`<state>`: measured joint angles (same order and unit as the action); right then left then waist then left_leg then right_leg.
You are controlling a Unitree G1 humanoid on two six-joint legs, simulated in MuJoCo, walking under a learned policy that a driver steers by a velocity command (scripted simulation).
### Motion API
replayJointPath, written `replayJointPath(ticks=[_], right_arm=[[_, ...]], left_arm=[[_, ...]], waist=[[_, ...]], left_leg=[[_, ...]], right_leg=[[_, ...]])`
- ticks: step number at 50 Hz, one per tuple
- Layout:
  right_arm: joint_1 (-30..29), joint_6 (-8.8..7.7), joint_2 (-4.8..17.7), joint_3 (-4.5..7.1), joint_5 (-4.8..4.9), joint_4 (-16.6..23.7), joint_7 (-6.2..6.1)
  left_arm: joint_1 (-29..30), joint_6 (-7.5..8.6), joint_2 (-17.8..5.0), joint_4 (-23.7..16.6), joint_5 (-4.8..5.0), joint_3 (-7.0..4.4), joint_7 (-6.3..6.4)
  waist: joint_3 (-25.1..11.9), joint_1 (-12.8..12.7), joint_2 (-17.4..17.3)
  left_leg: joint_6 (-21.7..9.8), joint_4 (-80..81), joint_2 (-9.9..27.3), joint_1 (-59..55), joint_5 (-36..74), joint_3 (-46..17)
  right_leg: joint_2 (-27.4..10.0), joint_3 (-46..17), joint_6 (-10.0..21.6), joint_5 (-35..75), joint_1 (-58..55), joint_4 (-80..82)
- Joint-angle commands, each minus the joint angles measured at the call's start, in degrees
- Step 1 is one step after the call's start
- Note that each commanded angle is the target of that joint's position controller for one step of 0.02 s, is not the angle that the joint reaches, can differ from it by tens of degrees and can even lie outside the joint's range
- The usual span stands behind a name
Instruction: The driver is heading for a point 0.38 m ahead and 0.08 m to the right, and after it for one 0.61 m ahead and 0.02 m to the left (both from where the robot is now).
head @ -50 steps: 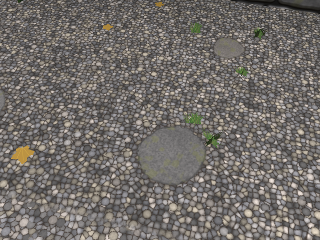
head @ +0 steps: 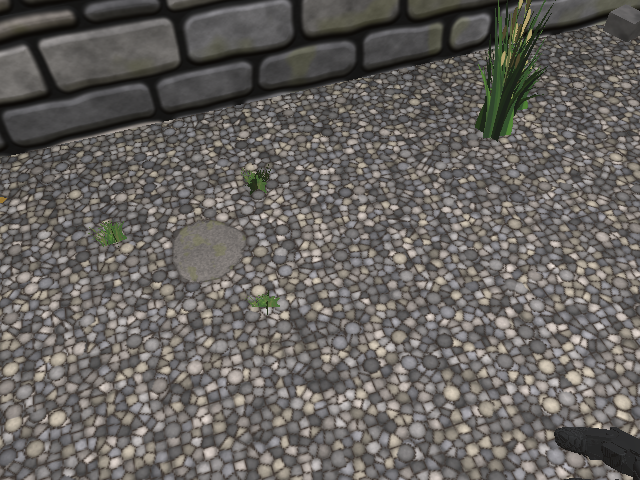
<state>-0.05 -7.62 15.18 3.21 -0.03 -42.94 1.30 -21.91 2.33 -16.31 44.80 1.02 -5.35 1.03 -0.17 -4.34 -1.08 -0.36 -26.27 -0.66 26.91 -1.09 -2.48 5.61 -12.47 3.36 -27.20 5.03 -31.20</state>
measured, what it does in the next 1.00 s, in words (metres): walks ahead: right foot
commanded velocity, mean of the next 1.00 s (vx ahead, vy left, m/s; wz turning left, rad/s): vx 0.35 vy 0.00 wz -0.24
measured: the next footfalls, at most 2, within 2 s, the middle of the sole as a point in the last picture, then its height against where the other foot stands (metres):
right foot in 0.52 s outside the picture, level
left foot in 1.02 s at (371, 440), level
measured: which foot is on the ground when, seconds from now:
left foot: down 0.00-0.52, up 0.54-1.00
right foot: down 0.00-0.00, up 0.02-0.50, down 0.52-1.00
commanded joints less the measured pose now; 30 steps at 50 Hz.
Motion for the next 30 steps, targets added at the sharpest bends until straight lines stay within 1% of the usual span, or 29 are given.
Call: replayJointPath(ticks=[1, 2, 3, 4, 5, 6, 7, 8, 9, 10, 12, 14, 17, 19, 21, 22, 23, 24, 25, 26, 27, 28, 29, 30], right_arm=[[20.8, -0.49, 17.0, 5.21, -1.8, -0.9, -0.69], [20.5, -0.12, 12.9, 4.34, -0.1, -0.8, -0.38], [17.5, 0.41, 8.3, 3.12, 0.26, 0.4, -0.62], [14.7, 1.02, 7.0, 2.56, -0.19, 0.8, -0.79], [12.5, 1.4, 6.2, 2.22, -0.65, 0.5, -0.85], [11.5, 1.38, 5.2, 1.77, -1.0, 0.3, -0.95], [11.2, 1.24, 5.0, 1.77, -0.9, 0.0, -0.95], [11.5, 0.98, 5.3, 1.93, -0.55, -0.4, -0.92], [11.7, 0.72, 6.0, 2.19, -0.28, -0.8, -0.91], [12.0, 0.57, 7.0, 2.5, -0.25, -1.2, -0.97], [12.5, 0.63, 8.4, 2.98, -0.33, -1.7, -1.14], [12.6, 1.01, 9.1, 3.11, -0.27, -1.9, -1.3], [14.3, 1.73, 10.2, 3.23, 0.03, -2.6, -1.59], [16.1, 2.31, 11.2, 3.46, 0.48, -3.3, -1.61], [17.1, 3.04, 12.4, 3.79, 1.11, -3.7, -1.56], [16.9, 3.41, 13.1, 4.0, 1.4, -3.7, -1.62], [16.7, 3.77, 14.1, 4.28, 1.69, -3.6, -1.81], [16.5, 4.21, 15.0, 4.54, 1.94, -3.5, -2.03], [16.6, 4.5, 14.3, 4.11, 2.19, -3.8, -2.2], [17.5, 4.21, 11.5, 2.84, 1.05, -3.4, -2.27], [23.9, 2.91, 3.0, -0.25, -1.44, -0.5, -1.15], [20.6, 1.43, 8.3, 0.52, 0.97, -2.2, -0.47], [14.6, 1.37, 11.2, 1.46, 3.2, -0.8, -0.34], [13.3, 1.56, 9.9, 1.01, 2.77, -0.7, -0.68]], left_arm=[[-3.5, 1.36, 0.5, -6.9, 0.76, 1.04, 0.09], [-5.0, 1.54, -4.8, -6.0, 1.59, 0.57, 0.16], [0.2, 1.17, -8.5, -6.2, 1.39, -0.37, 0.08], [4.2, 0.83, -8.5, -7.0, 0.66, -0.51, 0.11], [6.5, 0.81, -7.8, -7.9, 0.01, -0.65, -0.02], [6.6, 0.55, -6.9, -8.2, 0.18, -0.8, -0.33], [5.9, 0.17, -5.7, -8.4, 0.66, -0.66, -0.6], [5.8, -0.22, -4.4, -8.8, 0.85, -0.38, -0.75], [6.5, -0.54, -3.7, -9.4, 0.77, -0.19, -0.8], [7.5, -0.74, -3.4, -10.2, 0.58, -0.06, -0.78], [9.3, -0.86, -3.1, -11.1, 0.36, 0.18, -0.96], [11.3, -0.65, -2.8, -11.5, 0.42, 0.41, -1.54], [17.2, -0.17, -1.8, -12.9, 0.33, 0.99, -2.68], [20.3, -0.17, -1.7, -14.1, 0.46, 1.16, -3.39], [22.0, -0.24, -2.3, -15.4, 0.58, 0.99, -4.01], [21.7, -0.3, -3.0, -15.7, 0.45, 0.64, -4.24], [20.2, -0.45, -4.1, -15.8, 0.22, 0.06, -4.31], [16.3, -0.64, -5.8, -15.1, 0.08, -0.88, -4.23], [7.6, -0.7, -7.7, -12.7, 0.01, -2.27, -3.85], [-1.6, -1.02, -11.1, -10.4, -0.24, -3.82, -2.72], [0.3, -0.53, -17.8, -10.8, -0.83, -4.0, -1.98], [-2.3, -0.09, -13.1, -12.0, -1.24, -2.5, -2.15], [0.6, 0.47, -10.6, -11.2, -1.93, -1.41, -2.56], [3.5, 0.88, -8.8, -10.4, -1.31, -0.87, -2.61]], waist=[[-19.3, 7.8, -14.0], [-18.3, 8.1, -15.0], [-10.6, 9.5, -8.6], [-5.8, 9.0, -4.1], [-2.4, 7.8, -3.1], [-1.0, 6.4, -4.0], [-0.5, 5.6, -5.2], [-0.4, 5.3, -5.5], [0.1, 5.2, -5.0], [0.3, 5.2, -4.2], [0.3, 5.4, -3.2], [0.7, 6.0, -2.9], [2.4, 8.3, -2.5], [3.6, 9.4, -2.4], [4.6, 9.3, -2.9], [4.2, 8.4, -3.4], [2.7, 7.0, -4.4], [-0.1, 4.4, -5.2], [-4.6, -0.7, -4.0], [-9.6, -5.0, 0.4], [-15.8, 2.7, 17.1], [-25.6, -2.1, 10.3], [-17.9, -2.6, 6.8], [-12.2, -0.3, 4.2]], left_leg=[[-14.7, 4.6, 23.5, -47.2, -14.6, -34.6], [-15.6, 7.8, 26.0, -47.9, -27.3, -44.5], [-12.9, 8.8, 23.4, -41.3, -28.8, -35.4], [-10.8, 9.4, 20.7, -33.5, -22.7, -26.6], [-10.1, 10.8, 18.5, -27.0, -16.6, -21.2], [-9.4, 12.2, 16.6, -22.9, -12.0, -16.4], [-9.3, 13.7, 15.7, -20.7, -10.0, -13.1], [-9.8, 15.0, 15.6, -19.8, -8.1, -10.7], [-10.4, 16.1, 15.8, -19.4, -5.9, -8.6], [-10.9, 16.8, 16.2, -19.5, -3.8, -6.8], [-11.2, 17.5, 16.7, -20.9, 0.3, -3.1], [-10.2, 17.6, 15.6, -21.8, 2.9, 1.7], [-8.5, 17.3, 14.7, -23.0, 3.8, 7.2], [-8.0, 16.8, 15.6, -25.5, 4.0, 8.8], [-7.2, 15.2, 17.0, -28.7, 7.9, 10.1], [-6.7, 12.9, 17.3, -30.1, 14.9, 11.2], [-6.1, 8.9, 17.4, -31.3, 25.3, 12.3], [-5.5, 2.1, 17.0, -31.6, 35.2, 13.6], [-4.4, -8.6, 15.6, -27.5, 38.3, 15.0], [-2.0, -24.0, 13.4, -14.6, 25.1, 14.9], [2.0, -46.0, 3.2, 10.6, -31.4, 11.9], [1.8, -53.9, 1.9, 12.5, -35.6, -0.2], [1.5, -54.8, 4.3, 15.1, -31.7, -0.8], [1.2, -50.0, 6.6, 14.6, -28.2, -0.6]], right_leg=[[1.1, 2.7, -0.9, -2.3, 31.7, -33.7], [-3.1, 1.6, -1.7, -6.8, 40.3, -43.1], [-5.6, 1.9, -2.2, -1.6, 42.8, -45.9], [-7.8, 4.2, -2.4, 2.8, 41.2, -45.1], [-9.3, 4.6, -2.3, 5.8, 39.5, -42.3], [-10.9, 4.6, -2.0, 7.5, 37.0, -40.2], [-11.7, 5.2, -2.0, 8.3, 35.2, -38.6], [-12.2, 5.9, -2.1, 8.6, 35.0, -37.1], [-12.6, 6.3, -2.4, 9.6, 35.7, -35.5], [-12.9, 6.3, -2.8, 11.1, 36.6, -33.6], [-13.3, 6.6, -3.4, 15.7, 38.1, -29.2], [-13.1, 7.7, -3.4, 21.8, 37.3, -23.2], [-11.9, 11.1, -2.8, 28.1, 34.8, -13.7], [-11.2, 12.9, -2.1, 27.5, 34.2, -9.7], [-10.4, 14.3, -0.8, 24.0, 33.7, -7.0], [-9.2, 15.5, 0.3, 21.1, 31.9, -5.9], [-7.3, 17.1, 1.5, 17.9, 28.5, -5.4], [-4.9, 18.8, 2.9, 15.4, 22.6, -4.7], [-2.3, 19.1, 5.1, 19.1, 9.2, -0.3], [-6.3, 11.2, 7.6, 25.0, -8.8, 0.7], [-25.1, -19.6, 17.8, 31.9, -28.1, 2.7], [-29.7, -28.9, 20.5, 37.6, -28.3, 8.7], [-27.9, -16.7, 17.9, 50.4, -22.4, 7.7], [-24.9, -7.9, 15.0, 54.1, -14.5, 7.0]])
